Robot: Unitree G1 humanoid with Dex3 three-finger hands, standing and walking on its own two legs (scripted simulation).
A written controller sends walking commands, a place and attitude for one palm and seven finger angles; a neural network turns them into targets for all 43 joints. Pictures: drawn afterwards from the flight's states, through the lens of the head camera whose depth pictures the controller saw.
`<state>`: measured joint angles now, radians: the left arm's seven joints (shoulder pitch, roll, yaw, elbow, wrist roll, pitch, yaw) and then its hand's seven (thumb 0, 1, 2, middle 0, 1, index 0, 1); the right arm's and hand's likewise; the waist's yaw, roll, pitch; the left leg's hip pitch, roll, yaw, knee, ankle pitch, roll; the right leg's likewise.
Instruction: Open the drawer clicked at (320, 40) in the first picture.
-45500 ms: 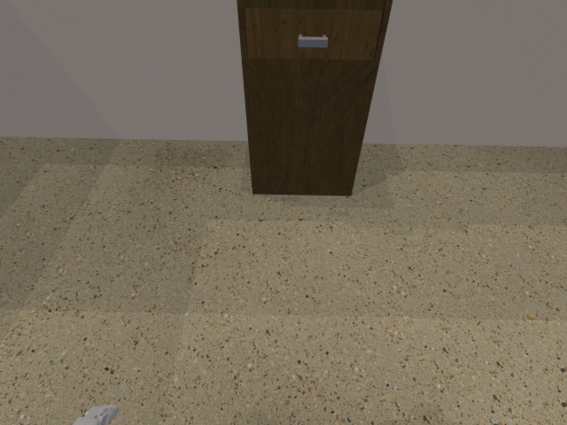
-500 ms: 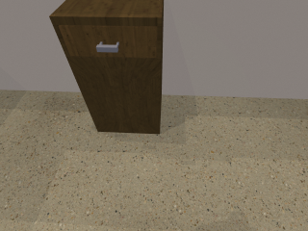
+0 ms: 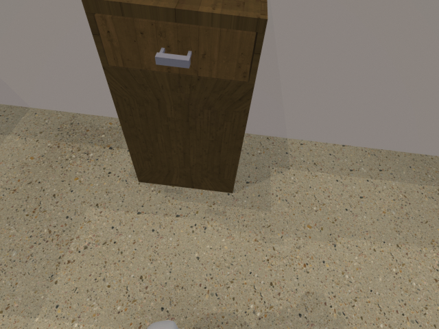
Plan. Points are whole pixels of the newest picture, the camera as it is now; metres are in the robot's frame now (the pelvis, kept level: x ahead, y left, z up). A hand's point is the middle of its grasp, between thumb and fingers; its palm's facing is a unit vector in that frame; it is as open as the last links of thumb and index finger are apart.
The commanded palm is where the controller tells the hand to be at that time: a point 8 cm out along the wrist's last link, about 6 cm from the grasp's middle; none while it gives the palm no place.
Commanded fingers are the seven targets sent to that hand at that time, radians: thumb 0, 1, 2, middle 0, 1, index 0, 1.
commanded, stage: take the last steps up to it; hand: left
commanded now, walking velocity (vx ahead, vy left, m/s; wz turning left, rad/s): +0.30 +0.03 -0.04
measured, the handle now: (174, 56) +0.82 +0.19 +0.03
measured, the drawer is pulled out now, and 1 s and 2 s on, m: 0.00 0.00 0.00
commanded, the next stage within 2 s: come to a stop and stand still in 0.56 s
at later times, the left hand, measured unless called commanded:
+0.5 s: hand (145, 273) +0.24 +0.17 -0.16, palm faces +0.06 -0.98 -0.21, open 7.2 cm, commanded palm none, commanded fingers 0.00 0.90 0.90 -0.20 -0.30 -0.20 -0.30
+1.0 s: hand (145, 227) +0.35 +0.20 -0.16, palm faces +0.01 -0.96 -0.28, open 7.3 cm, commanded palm none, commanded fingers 0.00 0.90 0.90 -0.20 -0.30 -0.20 -0.30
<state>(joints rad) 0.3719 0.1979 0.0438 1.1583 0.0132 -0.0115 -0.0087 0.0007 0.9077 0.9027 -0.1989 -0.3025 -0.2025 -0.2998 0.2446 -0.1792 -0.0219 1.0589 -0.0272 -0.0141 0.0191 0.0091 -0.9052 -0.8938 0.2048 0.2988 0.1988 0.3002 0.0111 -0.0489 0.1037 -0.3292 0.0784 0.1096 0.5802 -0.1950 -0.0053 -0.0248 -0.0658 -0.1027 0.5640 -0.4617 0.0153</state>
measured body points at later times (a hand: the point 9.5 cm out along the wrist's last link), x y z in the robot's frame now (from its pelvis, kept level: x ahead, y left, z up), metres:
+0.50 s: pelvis +0.17 -0.01 +0.01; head +0.20 -0.01 +0.46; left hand +0.24 +0.23 -0.14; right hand +0.15 -0.23 -0.15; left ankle +0.12 +0.12 -0.66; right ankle +0.18 -0.11 -0.72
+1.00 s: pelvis +0.29 -0.01 +0.00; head +0.35 -0.02 +0.45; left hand +0.35 +0.25 -0.14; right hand +0.35 -0.26 -0.16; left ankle +0.26 +0.14 -0.70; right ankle +0.29 -0.10 -0.72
